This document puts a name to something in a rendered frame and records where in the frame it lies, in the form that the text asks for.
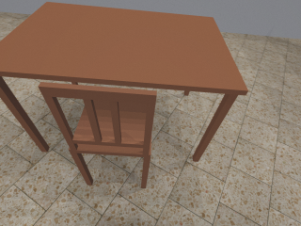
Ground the table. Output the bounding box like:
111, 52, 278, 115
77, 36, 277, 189
0, 2, 248, 162

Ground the chair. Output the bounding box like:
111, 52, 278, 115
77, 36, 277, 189
38, 82, 157, 188

